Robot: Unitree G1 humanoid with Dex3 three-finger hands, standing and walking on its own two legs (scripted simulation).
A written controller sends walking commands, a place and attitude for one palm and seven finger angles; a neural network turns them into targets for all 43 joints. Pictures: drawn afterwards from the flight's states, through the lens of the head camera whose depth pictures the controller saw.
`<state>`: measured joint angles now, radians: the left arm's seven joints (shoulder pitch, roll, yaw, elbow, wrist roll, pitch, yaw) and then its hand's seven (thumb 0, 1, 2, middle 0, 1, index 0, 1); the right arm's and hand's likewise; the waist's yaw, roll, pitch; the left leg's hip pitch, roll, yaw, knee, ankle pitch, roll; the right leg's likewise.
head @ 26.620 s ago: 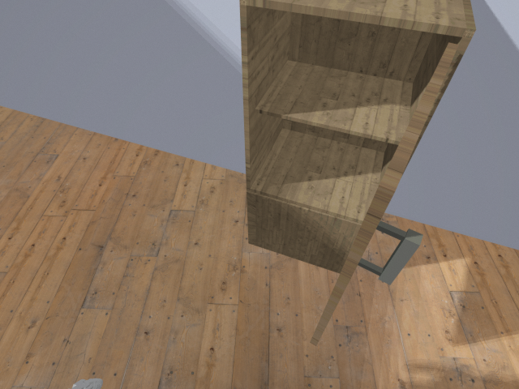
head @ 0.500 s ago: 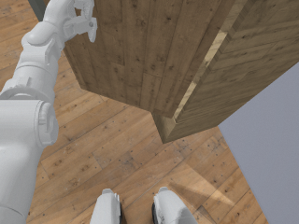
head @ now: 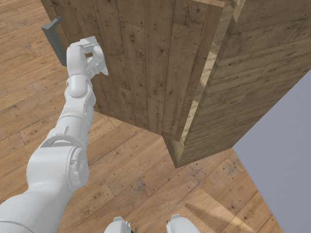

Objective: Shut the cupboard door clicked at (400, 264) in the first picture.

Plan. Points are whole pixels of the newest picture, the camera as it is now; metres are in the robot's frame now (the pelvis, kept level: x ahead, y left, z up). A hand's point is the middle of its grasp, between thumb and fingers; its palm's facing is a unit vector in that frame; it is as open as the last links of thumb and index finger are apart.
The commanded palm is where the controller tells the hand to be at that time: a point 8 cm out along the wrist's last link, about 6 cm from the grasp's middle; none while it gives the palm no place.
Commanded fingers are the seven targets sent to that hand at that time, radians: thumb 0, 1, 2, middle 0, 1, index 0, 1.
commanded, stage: pull the fist back off the door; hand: left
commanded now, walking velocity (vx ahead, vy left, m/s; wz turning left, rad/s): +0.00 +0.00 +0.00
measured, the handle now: (62, 42) +0.62 +0.19 +0.11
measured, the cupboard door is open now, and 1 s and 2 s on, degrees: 48 48 48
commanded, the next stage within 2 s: draw the hand back to the body in 0.40 s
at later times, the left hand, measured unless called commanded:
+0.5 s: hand (104, 86) +0.45 +0.07 +0.11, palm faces +0.04 -1.00 -0.02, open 3.1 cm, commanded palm +0.43 +0.12 +0.11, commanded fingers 0.00 0.90 0.90 -1.30 -1.50 -1.30 -1.50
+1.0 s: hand (62, 116) +0.35 +0.14 +0.16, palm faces +0.03 -1.00 -0.03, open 3.1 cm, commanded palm +0.30 +0.19 +0.16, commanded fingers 0.00 0.90 0.90 -1.16 -1.35 -1.16 -1.35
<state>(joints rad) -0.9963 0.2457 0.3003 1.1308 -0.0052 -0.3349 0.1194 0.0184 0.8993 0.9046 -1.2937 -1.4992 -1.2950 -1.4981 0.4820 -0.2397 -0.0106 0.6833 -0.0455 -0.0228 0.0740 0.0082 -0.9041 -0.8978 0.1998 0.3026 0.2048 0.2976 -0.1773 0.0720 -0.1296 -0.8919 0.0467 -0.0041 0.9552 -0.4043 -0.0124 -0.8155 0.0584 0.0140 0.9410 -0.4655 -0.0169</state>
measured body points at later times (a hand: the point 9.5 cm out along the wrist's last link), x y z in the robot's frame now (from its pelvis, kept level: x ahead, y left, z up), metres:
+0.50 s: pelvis -0.01 -0.01 +0.01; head +0.05 -0.01 +0.46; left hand +0.44 +0.13 +0.12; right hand +0.10 -0.26 -0.11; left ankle +0.02 +0.13 -0.68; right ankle -0.01 -0.11 -0.68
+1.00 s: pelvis +0.00 +0.00 +0.03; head +0.00 -0.01 +0.48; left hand +0.34 +0.19 +0.16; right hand +0.13 -0.25 -0.07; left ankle +0.02 +0.13 -0.68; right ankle -0.02 -0.11 -0.68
